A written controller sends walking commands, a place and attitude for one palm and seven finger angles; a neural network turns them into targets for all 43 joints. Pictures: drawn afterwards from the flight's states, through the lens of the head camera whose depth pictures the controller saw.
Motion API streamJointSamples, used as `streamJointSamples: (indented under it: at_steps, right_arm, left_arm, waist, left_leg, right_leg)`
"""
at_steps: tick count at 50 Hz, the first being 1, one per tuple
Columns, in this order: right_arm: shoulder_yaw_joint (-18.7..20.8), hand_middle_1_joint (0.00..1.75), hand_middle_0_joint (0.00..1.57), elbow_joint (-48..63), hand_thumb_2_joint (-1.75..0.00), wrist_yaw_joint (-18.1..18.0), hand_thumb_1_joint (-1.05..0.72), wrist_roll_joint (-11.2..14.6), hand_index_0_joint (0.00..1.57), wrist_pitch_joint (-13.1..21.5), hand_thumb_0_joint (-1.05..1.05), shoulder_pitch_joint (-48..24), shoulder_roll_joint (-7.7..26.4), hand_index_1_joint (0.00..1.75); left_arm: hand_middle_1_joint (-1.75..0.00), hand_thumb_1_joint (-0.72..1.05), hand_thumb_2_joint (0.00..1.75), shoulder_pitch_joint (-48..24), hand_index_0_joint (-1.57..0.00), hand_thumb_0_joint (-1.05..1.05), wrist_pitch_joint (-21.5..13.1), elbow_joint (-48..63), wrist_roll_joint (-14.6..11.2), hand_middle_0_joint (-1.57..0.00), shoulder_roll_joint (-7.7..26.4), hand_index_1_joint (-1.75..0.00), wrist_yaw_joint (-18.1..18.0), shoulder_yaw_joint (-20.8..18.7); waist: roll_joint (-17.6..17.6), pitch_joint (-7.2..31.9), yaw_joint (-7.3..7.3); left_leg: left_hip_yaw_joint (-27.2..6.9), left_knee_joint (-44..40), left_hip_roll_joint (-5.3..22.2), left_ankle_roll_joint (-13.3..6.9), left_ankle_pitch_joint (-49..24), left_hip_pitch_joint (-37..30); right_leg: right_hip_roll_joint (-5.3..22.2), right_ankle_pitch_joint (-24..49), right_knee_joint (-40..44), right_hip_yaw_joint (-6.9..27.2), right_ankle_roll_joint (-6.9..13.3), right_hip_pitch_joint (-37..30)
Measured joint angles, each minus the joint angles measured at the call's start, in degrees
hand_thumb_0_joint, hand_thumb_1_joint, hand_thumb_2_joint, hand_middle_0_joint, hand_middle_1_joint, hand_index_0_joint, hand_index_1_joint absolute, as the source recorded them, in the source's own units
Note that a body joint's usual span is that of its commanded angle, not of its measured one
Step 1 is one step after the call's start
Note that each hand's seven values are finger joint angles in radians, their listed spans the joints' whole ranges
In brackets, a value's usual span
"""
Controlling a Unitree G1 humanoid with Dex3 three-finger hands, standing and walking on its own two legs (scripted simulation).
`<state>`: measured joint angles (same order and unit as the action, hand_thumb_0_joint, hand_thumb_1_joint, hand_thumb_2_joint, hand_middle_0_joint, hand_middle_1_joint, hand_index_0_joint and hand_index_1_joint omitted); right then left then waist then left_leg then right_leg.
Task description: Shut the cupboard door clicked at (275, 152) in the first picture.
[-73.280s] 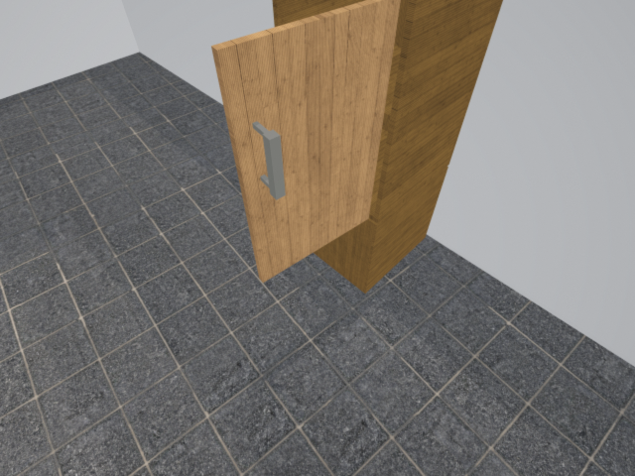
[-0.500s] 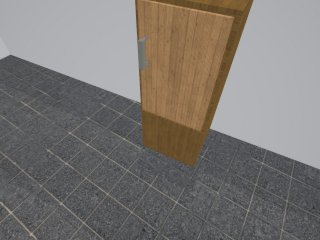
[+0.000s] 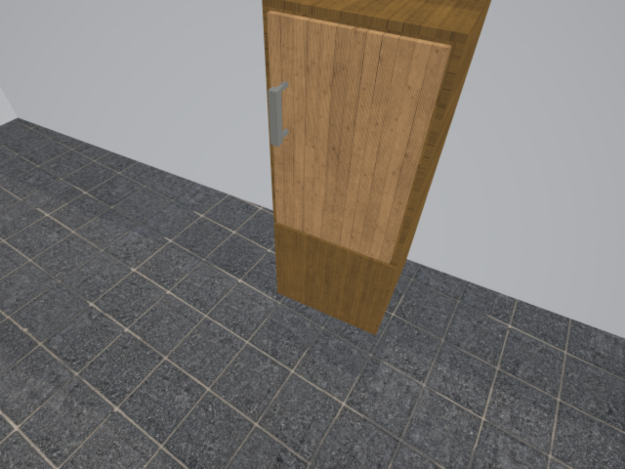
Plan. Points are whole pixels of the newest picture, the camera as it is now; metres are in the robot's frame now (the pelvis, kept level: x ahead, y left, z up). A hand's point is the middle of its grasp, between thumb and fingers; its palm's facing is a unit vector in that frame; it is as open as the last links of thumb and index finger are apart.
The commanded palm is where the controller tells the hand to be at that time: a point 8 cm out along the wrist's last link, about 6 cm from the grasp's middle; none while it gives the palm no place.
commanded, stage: let the arm hang, fingers relaxed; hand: left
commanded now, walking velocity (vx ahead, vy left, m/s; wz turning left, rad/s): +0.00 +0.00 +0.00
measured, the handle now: (280, 114) +0.85 +0.12 +0.04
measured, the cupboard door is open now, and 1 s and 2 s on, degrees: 0 0 0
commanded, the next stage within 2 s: look to check the result in 0.04 s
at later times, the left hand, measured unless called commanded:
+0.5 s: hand out of the picture -0.03 +0.16 -0.18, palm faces +0.03 -0.98 -0.18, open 7.4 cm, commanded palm none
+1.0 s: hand out of the picture +0.01 +0.16 -0.18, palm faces +0.02 -0.98 -0.19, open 7.4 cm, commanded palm none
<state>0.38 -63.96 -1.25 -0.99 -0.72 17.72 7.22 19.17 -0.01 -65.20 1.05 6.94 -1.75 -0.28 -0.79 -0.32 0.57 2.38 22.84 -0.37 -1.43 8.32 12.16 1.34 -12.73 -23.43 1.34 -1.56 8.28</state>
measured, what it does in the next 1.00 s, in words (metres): stands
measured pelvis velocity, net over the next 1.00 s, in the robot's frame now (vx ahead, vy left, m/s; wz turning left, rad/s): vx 0.01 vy -0.01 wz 0.00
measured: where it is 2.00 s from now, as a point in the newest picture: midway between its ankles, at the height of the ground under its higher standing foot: outside the picture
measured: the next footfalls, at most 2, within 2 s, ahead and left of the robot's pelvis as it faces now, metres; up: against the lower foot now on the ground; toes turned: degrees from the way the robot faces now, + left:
none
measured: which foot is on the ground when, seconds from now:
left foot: down 0.00-1.00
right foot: down 0.00-1.00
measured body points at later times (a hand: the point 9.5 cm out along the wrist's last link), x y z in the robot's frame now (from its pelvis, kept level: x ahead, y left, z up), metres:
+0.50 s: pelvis +0.00 -0.01 +0.00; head +0.00 +0.00 +0.45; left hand -0.03 +0.21 -0.16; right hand -0.02 -0.23 -0.16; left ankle +0.05 +0.10 -0.74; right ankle +0.00 -0.14 -0.74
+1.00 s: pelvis +0.01 -0.01 +0.00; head +0.02 +0.00 +0.45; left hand +0.01 +0.22 -0.16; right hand +0.02 -0.24 -0.16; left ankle +0.05 +0.10 -0.74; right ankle +0.00 -0.14 -0.74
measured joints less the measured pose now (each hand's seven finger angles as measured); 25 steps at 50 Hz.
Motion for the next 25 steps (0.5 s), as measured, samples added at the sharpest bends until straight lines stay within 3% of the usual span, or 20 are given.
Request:
streamJointSamples:
  at_steps: [25]
  right_arm:
    - [0.36, 0.30, 0.20, -0.43, -0.90, -0.04, -0.90, 0.07, 0.20, 0.01, 0.00, 0.00, 0.48, 0.30]
  left_arm:
    - [-0.30, 0.91, 0.90, 0.27, -0.20, 0.01, -0.21, -0.20, -0.07, -0.19, 1.31, -0.30, -0.20, -0.55]
  waist:
    - [0.45, -1.30, 0.14]
  left_leg:
    - [-0.07, 0.18, 0.73, 0.67, 0.24, 0.16]
  right_leg:
    - [-0.73, -0.22, -0.24, 0.00, 0.64, 0.28]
